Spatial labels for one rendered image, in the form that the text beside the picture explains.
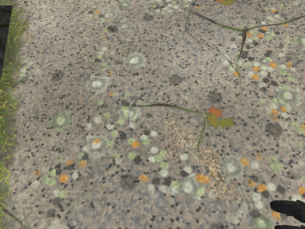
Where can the robot right hand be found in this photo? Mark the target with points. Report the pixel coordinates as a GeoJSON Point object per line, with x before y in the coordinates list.
{"type": "Point", "coordinates": [290, 208]}

